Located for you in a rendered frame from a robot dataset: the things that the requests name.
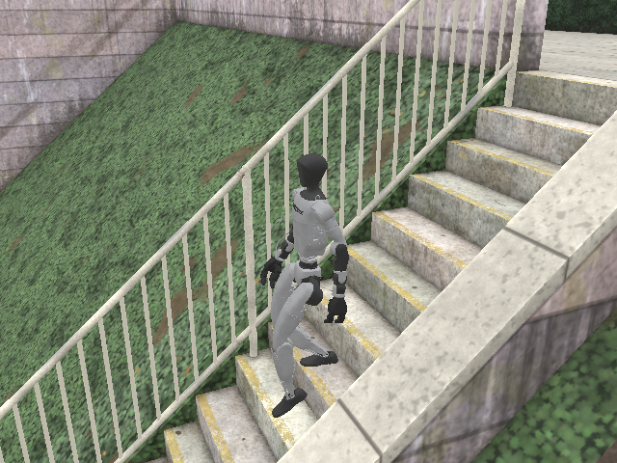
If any robot right upper arm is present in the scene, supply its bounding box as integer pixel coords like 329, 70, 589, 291
292, 187, 307, 200

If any robot left forearm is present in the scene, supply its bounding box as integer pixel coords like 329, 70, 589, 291
332, 244, 349, 298

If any right robot shin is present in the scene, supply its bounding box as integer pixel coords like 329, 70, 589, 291
273, 326, 329, 358

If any robot right forearm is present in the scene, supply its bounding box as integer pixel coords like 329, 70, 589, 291
275, 226, 294, 262

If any robot left upper arm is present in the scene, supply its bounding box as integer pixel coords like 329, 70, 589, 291
311, 201, 348, 256

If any left robot hand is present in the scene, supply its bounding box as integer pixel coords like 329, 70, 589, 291
324, 297, 347, 323

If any right robot hand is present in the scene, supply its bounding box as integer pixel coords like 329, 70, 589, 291
260, 257, 282, 288

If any right robot foot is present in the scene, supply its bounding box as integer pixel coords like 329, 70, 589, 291
300, 351, 338, 367

